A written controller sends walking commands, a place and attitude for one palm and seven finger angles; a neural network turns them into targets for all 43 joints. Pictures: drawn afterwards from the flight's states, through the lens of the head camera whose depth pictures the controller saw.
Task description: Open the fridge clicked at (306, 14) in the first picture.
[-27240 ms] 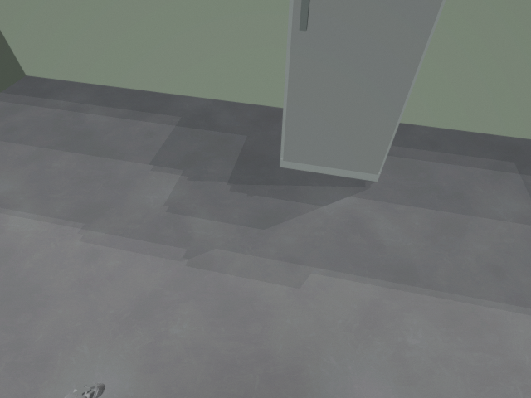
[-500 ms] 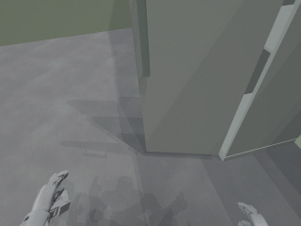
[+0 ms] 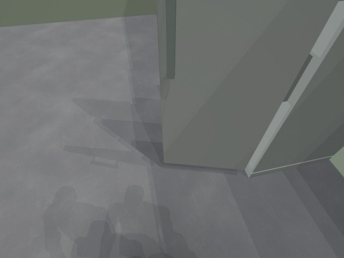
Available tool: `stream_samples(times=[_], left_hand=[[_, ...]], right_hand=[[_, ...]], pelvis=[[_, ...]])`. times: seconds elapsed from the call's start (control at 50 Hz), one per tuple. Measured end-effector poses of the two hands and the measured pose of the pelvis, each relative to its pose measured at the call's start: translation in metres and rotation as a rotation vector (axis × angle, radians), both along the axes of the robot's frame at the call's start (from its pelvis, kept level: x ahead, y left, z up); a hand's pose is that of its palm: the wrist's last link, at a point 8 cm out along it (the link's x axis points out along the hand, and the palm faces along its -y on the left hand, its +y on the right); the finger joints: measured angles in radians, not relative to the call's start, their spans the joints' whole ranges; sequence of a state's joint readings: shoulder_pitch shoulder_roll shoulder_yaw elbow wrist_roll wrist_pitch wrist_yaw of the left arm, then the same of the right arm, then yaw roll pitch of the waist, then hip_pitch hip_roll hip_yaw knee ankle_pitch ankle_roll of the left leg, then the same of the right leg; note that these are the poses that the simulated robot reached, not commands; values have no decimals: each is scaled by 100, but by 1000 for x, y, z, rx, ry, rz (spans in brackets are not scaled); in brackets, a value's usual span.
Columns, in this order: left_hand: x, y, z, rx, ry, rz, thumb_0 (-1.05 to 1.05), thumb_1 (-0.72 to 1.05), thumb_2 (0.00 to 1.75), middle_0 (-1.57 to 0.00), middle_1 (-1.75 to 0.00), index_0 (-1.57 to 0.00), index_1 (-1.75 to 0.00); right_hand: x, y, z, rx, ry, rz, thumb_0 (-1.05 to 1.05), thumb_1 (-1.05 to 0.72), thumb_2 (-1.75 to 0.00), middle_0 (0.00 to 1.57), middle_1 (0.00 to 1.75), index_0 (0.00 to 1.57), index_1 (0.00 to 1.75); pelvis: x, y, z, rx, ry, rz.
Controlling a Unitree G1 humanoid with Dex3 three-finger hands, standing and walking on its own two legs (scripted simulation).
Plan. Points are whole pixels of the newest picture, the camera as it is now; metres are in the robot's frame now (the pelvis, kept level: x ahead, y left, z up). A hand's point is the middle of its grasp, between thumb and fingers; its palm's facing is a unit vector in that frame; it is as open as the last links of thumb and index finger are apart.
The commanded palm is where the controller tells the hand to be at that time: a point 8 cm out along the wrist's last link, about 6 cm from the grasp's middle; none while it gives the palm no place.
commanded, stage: let the arm hang, fingers relaxed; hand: left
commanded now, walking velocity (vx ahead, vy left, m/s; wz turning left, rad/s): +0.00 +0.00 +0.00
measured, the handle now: (171, 21) +0.72 +0.05 +0.20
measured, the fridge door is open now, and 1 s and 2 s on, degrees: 71 71 71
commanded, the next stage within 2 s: look to check the result in 0.44 s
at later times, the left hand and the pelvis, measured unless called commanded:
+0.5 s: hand out of the picture +0.02 +0.16 -0.18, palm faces +0.01 -0.98 -0.18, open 7.4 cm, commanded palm none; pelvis +0.01 -0.01 +0.00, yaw -1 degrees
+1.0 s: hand out of the picture +0.03 +0.15 -0.17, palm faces +0.01 -0.98 -0.18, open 7.4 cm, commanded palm none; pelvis +0.03 -0.01 +0.00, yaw -1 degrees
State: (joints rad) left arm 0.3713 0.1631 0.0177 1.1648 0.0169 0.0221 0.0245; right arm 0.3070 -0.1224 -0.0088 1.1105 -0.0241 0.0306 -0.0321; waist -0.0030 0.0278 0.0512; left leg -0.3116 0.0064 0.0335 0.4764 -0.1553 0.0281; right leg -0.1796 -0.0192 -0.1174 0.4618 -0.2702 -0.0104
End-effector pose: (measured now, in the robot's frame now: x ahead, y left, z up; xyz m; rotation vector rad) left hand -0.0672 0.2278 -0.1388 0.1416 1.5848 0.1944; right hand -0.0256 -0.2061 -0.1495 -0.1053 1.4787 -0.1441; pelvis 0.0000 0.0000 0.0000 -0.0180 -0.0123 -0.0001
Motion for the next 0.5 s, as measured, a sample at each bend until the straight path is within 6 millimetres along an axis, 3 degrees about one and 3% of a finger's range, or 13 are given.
stream_samples(times=[0.28, 0.5], left_hand=[[75, -18, -8, -36, -192, -49, 1, 91, 90, -20, -30, -20, -30], [83, -14, -7, -24, -180, -54, 1, 91, 90, -20, -30, -20, -30]], right_hand=[[20, -10, 2, -25, -67, -9, 2, -92, -89, 20, 30, 20, 30], [29, -17, 5, -36, -60, -7, 1, -92, -89, 20, 30, 19, 30]], pelvis=[[6, -2, 1, 11, -8, -9], [13, -7, 2, 10, -9, -12]])
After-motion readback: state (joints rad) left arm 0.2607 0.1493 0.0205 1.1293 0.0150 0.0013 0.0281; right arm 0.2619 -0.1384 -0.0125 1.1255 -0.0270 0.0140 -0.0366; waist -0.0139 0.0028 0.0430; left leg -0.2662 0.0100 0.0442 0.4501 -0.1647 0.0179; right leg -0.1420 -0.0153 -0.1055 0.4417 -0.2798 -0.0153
